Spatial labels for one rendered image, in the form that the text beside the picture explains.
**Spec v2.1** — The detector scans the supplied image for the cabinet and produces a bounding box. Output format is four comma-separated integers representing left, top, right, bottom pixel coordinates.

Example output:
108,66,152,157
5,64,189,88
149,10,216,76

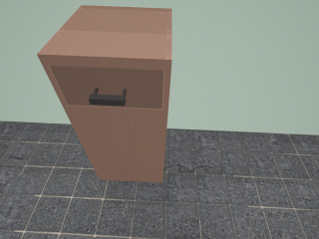
37,5,172,183

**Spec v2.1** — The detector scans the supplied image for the drawer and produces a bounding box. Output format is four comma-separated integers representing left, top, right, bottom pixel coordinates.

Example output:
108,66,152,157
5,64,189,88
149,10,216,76
50,65,164,110

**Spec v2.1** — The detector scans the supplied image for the handle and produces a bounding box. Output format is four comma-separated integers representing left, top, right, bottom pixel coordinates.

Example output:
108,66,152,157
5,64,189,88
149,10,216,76
89,88,127,107

